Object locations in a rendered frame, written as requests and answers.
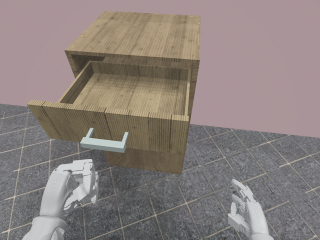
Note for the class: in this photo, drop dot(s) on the robot left forearm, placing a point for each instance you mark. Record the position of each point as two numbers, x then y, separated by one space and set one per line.
46 227

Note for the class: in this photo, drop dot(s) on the right robot hand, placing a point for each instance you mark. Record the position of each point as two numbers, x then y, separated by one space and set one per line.
251 219

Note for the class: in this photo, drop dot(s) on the handle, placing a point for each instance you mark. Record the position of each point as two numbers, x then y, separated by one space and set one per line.
102 144

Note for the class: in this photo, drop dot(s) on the drawer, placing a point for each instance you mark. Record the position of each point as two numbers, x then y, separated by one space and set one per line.
149 102

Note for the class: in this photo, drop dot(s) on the left robot hand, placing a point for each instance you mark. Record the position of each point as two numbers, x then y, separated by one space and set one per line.
79 178

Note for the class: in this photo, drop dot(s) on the cabinet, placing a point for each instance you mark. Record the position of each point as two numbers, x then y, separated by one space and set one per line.
169 40

